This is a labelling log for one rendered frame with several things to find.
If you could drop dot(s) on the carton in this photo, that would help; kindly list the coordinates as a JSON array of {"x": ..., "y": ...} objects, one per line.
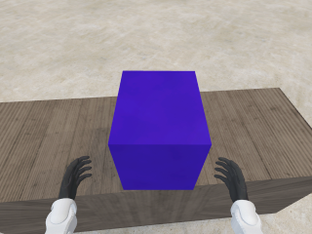
[{"x": 159, "y": 137}]

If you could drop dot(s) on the left robot hand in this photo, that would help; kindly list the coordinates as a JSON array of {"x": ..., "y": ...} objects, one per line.
[{"x": 73, "y": 177}]

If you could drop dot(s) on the right robot hand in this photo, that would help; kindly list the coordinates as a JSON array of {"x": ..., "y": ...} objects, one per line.
[{"x": 234, "y": 179}]

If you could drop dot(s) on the robot left forearm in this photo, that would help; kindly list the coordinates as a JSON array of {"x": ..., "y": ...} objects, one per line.
[{"x": 62, "y": 218}]

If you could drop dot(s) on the pedestal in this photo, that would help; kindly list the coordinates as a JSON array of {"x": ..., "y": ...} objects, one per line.
[{"x": 258, "y": 129}]

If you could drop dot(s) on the robot right forearm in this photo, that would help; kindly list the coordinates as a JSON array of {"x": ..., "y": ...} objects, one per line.
[{"x": 244, "y": 218}]

